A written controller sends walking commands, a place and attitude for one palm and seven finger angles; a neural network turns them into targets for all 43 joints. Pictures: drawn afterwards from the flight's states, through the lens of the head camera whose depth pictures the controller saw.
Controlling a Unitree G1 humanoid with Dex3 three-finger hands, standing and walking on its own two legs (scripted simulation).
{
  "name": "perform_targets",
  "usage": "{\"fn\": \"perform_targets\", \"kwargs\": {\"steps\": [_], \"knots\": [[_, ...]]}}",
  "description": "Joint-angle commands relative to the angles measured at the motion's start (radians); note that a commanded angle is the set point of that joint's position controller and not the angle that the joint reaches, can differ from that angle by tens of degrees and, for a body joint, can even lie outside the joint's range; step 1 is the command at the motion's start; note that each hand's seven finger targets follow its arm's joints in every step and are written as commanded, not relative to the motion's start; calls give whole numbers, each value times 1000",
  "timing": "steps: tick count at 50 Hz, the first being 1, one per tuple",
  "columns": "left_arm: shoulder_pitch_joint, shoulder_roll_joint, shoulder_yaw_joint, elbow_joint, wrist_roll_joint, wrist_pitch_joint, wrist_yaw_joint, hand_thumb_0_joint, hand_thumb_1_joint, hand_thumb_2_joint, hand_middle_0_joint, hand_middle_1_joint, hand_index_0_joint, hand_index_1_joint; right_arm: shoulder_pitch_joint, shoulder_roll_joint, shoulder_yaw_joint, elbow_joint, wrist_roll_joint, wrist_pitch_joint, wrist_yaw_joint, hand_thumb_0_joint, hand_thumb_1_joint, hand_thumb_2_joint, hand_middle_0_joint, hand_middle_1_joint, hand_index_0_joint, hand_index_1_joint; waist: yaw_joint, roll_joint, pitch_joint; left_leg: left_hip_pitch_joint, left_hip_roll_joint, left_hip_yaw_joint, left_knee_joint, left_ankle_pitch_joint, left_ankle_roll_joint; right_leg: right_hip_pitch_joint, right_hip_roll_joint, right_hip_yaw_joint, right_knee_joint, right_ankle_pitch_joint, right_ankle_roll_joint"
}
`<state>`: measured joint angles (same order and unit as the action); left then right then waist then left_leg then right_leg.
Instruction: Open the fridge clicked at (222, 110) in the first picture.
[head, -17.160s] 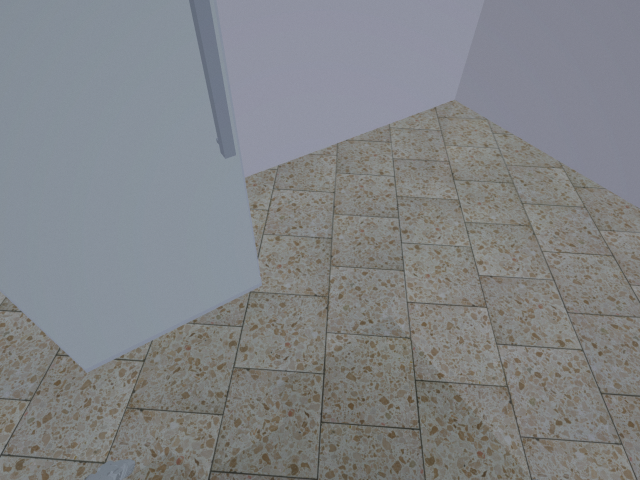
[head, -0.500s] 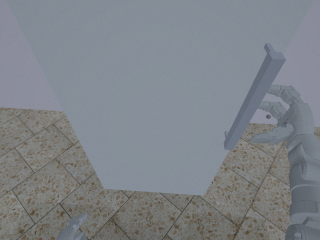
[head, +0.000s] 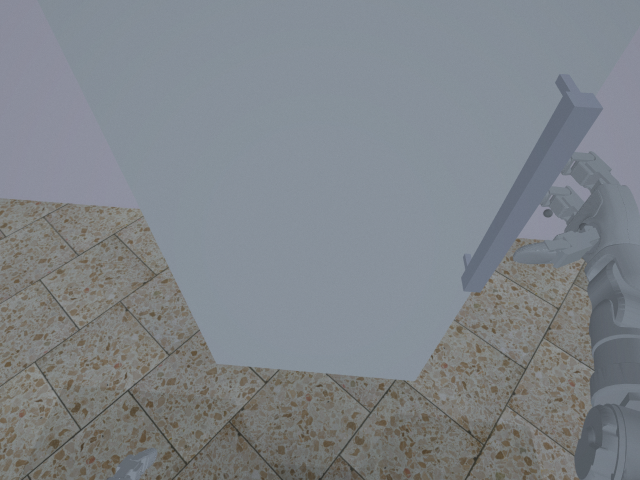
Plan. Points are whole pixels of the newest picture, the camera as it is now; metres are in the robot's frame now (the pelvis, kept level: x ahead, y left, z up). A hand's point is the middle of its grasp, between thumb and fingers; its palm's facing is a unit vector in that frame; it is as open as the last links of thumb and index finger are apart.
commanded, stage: slide the fingers in behind the handle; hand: right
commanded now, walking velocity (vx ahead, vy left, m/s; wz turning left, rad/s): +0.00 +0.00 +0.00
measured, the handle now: (508, 203) +0.47 -0.19 +0.11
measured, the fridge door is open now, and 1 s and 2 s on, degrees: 0 0 0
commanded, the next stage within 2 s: grip the handle and tug to test in 1.84 s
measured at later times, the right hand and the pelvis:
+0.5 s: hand (551, 223) +0.41 -0.22 +0.13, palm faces -0.01 +1.00 +0.01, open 14.0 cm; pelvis +0.00 -0.01 +0.00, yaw +1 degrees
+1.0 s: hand (532, 219) +0.42 -0.20 +0.13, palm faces -0.01 +1.00 -0.01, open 14.0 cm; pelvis +0.01 -0.02 +0.00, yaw +0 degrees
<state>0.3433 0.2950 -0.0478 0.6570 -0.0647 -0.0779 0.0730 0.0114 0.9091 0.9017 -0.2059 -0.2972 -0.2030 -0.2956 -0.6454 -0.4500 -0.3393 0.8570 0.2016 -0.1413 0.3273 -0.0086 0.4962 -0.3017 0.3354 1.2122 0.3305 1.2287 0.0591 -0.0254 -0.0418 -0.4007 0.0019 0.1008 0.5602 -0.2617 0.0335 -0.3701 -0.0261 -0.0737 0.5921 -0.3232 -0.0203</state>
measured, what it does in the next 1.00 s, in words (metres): stands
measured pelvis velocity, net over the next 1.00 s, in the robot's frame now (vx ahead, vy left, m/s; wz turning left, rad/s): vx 0.01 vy -0.02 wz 0.01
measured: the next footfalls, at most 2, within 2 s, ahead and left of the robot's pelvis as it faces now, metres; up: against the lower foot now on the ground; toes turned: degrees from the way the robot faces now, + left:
none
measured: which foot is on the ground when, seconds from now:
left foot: down 0.00-1.00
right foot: down 0.00-1.00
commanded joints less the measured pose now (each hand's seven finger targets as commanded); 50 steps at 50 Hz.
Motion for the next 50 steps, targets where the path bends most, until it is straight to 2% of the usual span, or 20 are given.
{"fn": "perform_targets", "kwargs": {"steps": [1,9,14,16,20,23,24,26,27,29,30,34,36,37,38,40,42,45,47,50], "knots": [[7,136,52,-105,-1,-39,17,0,900,900,-200,-300,-200,-300,-505,-282,-48,-203,22,-83,5,0,500,-300,300,1200,300,1200,16,-45,-297,147,7,-91,-51,265,-5,88,11,76,-64,233,-21],[10,140,51,-116,-2,-36,13,0,900,900,-200,-300,-200,-300,-443,-297,-67,-179,34,-92,18,0,500,-300,300,1200,300,1200,3,9,-312,177,7,-94,-48,251,-9,54,11,74,-68,209,-25],[0,137,52,-132,-2,-38,10,0,900,900,-200,-300,-200,-300,-397,-302,-78,-227,34,-91,20,0,500,-300,300,1200,300,1200,-14,-38,-324,179,6,-93,-43,269,-4,76,10,73,-70,238,-23],[-8,131,54,-144,-2,-43,7,0,900,900,-200,-300,-200,-300,-353,-263,-64,-263,43,-87,19,0,500,-300,300,1200,300,1200,-22,-23,-335,188,5,-89,-41,291,-3,89,9,73,-71,259,-22],[-20,130,55,-153,-7,-40,6,0,900,900,-200,-300,-200,-300,-297,-235,-53,-292,51,-57,17,0,500,-300,300,1200,300,1200,-20,-9,-290,167,3,-83,-49,283,-6,87,5,69,-79,252,-22],[-26,134,52,-147,-7,-39,11,0,900,900,-200,-300,-200,-300,-351,-234,-44,-288,48,-34,5,0,500,-300,300,1200,300,1200,-3,-1,-240,134,3,-85,-62,237,-7,76,3,72,-83,213,-25],[-23,133,54,-144,-6,-40,13,0,900,900,-200,-300,-200,-300,-371,-252,-54,-311,43,-36,-2,0,500,-300,300,1200,300,1200,-2,-1,-259,138,4,-83,-60,237,-7,86,5,76,-82,218,-23],[-31,124,51,-149,-5,-48,13,0,900,900,-200,-300,-200,-300,-396,-201,-12,-351,40,-38,-10,0,500,-300,300,1200,300,1200,-1,-49,-279,130,5,-81,-59,242,-3,121,6,79,-81,237,-19],[-27,127,54,-147,-3,-46,14,0,900,900,-200,-300,-200,-300,-400,-208,-9,-369,41,-44,-16,0,500,-300,300,1200,300,1200,3,-18,-296,137,5,-79,-56,250,-4,131,-1,81,-75,252,-22],[-26,121,55,-141,0,-51,15,0,900,900,-200,-300,-200,-300,-411,-220,-25,-405,35,-54,-25,0,500,-300,300,1200,300,1200,-3,-59,-343,149,0,-79,-47,287,-1,174,3,87,-70,302,-15],[-30,117,52,-144,1,-54,13,0,900,900,-200,-300,-200,-300,-394,-185,-3,-413,38,-57,-26,0,500,-300,300,1200,300,1200,-7,-75,-356,145,0,-76,-46,290,0,192,3,89,-71,316,-10],[-34,119,51,-130,-3,-53,8,0,900,900,-200,-300,-200,-300,-365,-128,34,-360,43,-29,-32,0,500,-300,300,1200,300,1200,-1,-35,-294,116,0,-63,-49,288,-1,175,-3,95,-77,328,-4],[-37,120,53,-133,-2,-50,6,0,900,900,-200,-300,-200,-300,-305,-132,14,-329,41,-4,-40,0,500,-300,300,1200,300,1200,-15,-19,-284,127,3,-62,-47,297,0,157,-1,90,-80,331,-4],[-29,128,55,-136,1,-44,3,0,900,900,-200,-300,-200,-300,-262,-180,-32,-314,40,6,-47,0,500,-300,300,1200,300,1200,-33,40,-290,166,4,-61,-45,318,1,131,-3,90,-80,343,-7],[-38,124,51,-147,-1,-40,1,0,900,900,-200,-300,-200,-300,-242,-175,-30,-327,33,14,-49,0,500,-300,300,1200,300,1200,-39,23,-294,175,5,-63,-40,330,1,125,0,86,-85,353,-7],[-50,117,51,-152,-3,-39,-1,0,900,900,-200,-300,-200,-300,-287,-144,0,-358,30,19,-57,0,500,-300,300,1200,300,1200,-27,-5,-266,149,7,-64,-47,313,-1,125,1,82,-85,332,-5],[-46,119,53,-153,0,-36,-1,0,900,900,-200,-300,-200,-300,-302,-145,7,-378,26,10,-65,0,500,-300,300,1200,300,1200,-21,26,-271,150,4,-65,-45,315,0,133,-7,84,-80,346,-9],[-49,105,54,-157,2,-44,-1,0,900,900,-200,-300,-200,-300,-337,-120,27,-483,23,-19,-76,0,500,-300,300,1200,300,1200,-23,-71,-345,151,1,-68,-39,329,1,213,-5,91,-74,406,5],[-44,105,55,-146,3,-47,-3,0,900,900,-200,-300,-200,-300,-372,-76,75,-498,25,-26,-81,0,500,-300,300,1200,300,1200,-3,-57,-340,124,-2,-62,-43,319,-1,240,-15,100,-68,429,8],[-39,109,57,-125,1,-48,-1,0,900,900,-200,-300,-200,-300,-346,-82,55,-450,27,-10,-92,0,500,-300,300,1200,300,1200,-7,-26,-312,123,-5,-55,-48,306,-1,222,-13,106,-79,407,13]]}}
